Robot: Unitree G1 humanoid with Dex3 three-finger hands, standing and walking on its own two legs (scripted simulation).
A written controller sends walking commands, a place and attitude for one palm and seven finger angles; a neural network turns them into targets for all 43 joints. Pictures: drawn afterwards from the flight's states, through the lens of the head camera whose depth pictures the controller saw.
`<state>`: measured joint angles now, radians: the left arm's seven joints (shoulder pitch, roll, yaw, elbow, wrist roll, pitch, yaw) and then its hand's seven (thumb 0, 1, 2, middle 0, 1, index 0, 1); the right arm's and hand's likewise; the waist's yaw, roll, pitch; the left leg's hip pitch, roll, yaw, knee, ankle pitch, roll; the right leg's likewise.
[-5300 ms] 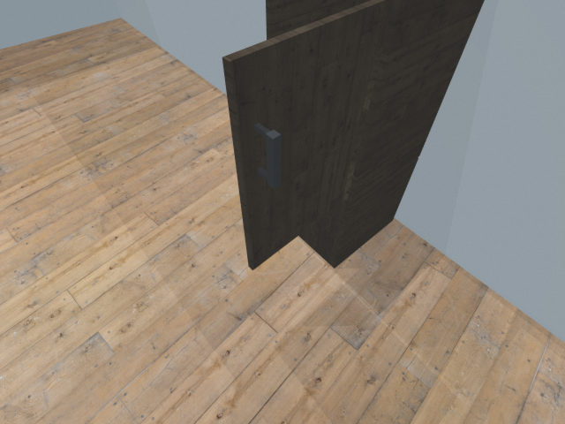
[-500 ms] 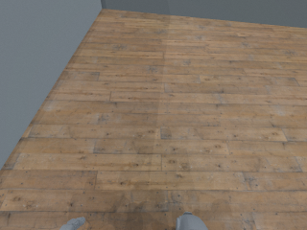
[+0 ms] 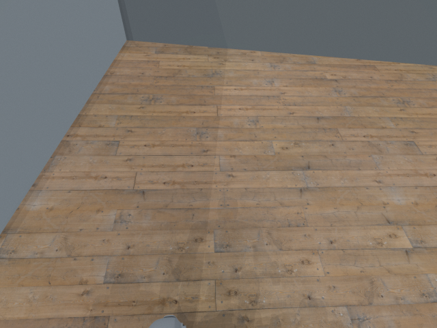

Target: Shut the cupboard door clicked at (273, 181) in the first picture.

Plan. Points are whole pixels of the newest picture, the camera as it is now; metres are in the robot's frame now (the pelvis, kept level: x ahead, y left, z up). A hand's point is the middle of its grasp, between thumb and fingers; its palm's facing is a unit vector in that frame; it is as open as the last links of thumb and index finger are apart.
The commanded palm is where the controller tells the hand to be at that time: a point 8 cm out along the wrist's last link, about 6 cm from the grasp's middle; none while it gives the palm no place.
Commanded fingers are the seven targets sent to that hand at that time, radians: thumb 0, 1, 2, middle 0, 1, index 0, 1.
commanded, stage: walk to a spot facing it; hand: left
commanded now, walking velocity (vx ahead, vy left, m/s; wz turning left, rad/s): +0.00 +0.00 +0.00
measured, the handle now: out of the picture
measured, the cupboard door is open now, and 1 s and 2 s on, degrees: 92 92 92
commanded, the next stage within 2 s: none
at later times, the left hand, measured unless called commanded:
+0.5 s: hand (145, 295) +0.21 +0.17 -0.16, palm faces +0.22 -0.95 -0.24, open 7.4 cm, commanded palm none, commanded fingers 0.00 0.90 0.90 -0.20 -0.30 -0.20 -0.30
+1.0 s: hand out of the picture +0.14 +0.21 -0.17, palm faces +0.53 -0.80 -0.27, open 7.4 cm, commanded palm none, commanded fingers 0.00 0.90 0.90 -0.20 -0.30 -0.20 -0.30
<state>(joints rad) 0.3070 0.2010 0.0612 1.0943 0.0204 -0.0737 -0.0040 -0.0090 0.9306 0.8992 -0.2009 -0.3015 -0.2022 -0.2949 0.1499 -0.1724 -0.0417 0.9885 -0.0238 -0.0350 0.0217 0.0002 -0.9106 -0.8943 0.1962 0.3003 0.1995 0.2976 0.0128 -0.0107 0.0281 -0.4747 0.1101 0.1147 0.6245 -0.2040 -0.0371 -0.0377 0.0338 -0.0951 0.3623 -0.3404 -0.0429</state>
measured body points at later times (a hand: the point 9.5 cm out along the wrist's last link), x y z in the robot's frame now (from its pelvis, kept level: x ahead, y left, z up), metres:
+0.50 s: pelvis +0.14 -0.03 -0.01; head +0.18 -0.04 +0.44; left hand +0.20 +0.22 -0.14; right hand +0.20 -0.27 -0.17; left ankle +0.11 +0.10 -0.69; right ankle +0.18 -0.14 -0.74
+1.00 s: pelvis +0.19 -0.02 +0.00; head +0.23 +0.02 +0.44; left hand +0.11 +0.25 -0.15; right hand +0.41 -0.19 -0.13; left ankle +0.15 +0.09 -0.74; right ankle +0.25 -0.17 -0.68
